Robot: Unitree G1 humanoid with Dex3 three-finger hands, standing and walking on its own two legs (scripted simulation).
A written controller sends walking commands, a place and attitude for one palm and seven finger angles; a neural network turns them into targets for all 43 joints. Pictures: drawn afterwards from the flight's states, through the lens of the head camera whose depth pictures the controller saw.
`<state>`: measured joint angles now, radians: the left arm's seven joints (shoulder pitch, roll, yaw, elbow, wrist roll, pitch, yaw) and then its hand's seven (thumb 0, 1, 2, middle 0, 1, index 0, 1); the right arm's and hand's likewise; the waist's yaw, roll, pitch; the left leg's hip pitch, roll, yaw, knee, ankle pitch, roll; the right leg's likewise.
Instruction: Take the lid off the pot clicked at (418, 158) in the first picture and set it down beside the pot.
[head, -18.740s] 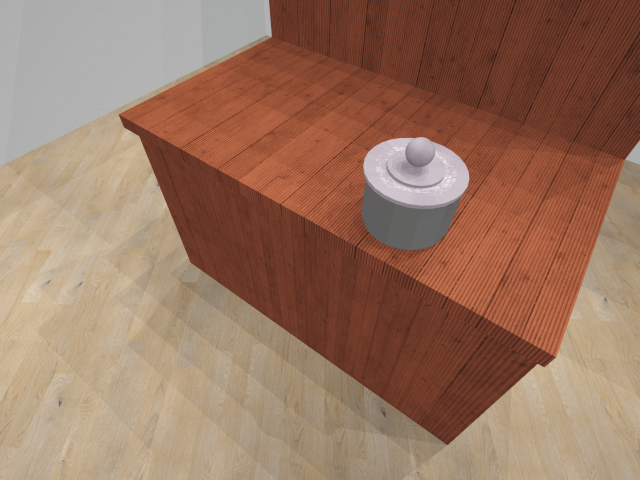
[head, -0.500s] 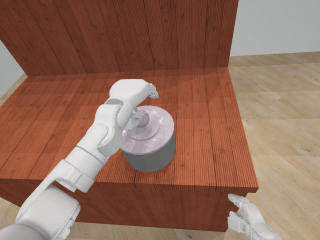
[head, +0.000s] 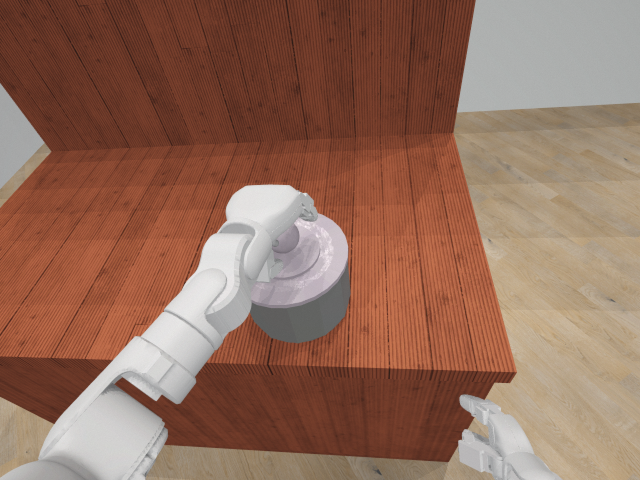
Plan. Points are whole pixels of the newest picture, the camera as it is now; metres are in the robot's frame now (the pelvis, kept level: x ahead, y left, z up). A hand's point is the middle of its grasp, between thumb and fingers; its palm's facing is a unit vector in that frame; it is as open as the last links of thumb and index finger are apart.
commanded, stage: lower the open fingers around the knob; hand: left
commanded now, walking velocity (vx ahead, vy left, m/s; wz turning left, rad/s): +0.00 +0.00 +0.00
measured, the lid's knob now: (282, 236) +0.43 +0.08 +0.07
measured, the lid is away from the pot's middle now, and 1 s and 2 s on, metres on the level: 0.00 0.00 0.00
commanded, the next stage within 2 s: close the fingers and squeeze the knob in 0.38 s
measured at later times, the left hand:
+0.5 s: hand (279, 244) +0.40 +0.08 +0.09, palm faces -0.23 -0.05 -0.97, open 10.3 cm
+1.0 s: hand (276, 248) +0.39 +0.08 +0.09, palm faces -0.22 -0.04 -0.97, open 8.8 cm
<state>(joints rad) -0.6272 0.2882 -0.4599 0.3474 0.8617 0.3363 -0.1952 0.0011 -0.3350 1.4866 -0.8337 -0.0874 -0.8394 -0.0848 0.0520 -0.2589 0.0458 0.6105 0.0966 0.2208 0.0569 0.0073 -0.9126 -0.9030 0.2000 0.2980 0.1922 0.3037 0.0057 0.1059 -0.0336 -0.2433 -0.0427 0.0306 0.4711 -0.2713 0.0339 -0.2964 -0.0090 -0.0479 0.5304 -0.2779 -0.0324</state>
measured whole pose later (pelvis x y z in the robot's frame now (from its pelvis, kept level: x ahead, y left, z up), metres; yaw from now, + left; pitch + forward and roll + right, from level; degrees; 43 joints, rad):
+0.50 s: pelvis +0.00 +0.00 +0.00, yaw +0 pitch +3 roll +1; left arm -0.65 0.25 -0.45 0.45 0.87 0.35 -0.16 0.00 -0.33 1.49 -0.83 -0.09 -0.84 -0.08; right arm 0.08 -0.26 0.04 0.63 0.09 0.21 0.04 0.01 -0.91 -0.90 0.20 0.30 0.19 0.30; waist -0.01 0.10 -0.04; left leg -0.25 -0.04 0.04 0.47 -0.28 0.04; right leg -0.30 -0.01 -0.04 0.52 -0.28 -0.03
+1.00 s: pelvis +0.00 +0.00 +0.00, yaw +0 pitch +3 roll +1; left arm -0.64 0.25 -0.49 0.42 0.87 0.37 -0.17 0.00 -0.07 1.27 -0.77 -0.45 -0.79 -0.45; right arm 0.04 -0.25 0.05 0.62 0.09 0.21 0.05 0.01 -0.91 -0.90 0.20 0.30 0.19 0.30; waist 0.00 0.10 -0.04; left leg -0.25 -0.04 0.03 0.48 -0.28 0.04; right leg -0.30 -0.01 -0.05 0.53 -0.28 -0.03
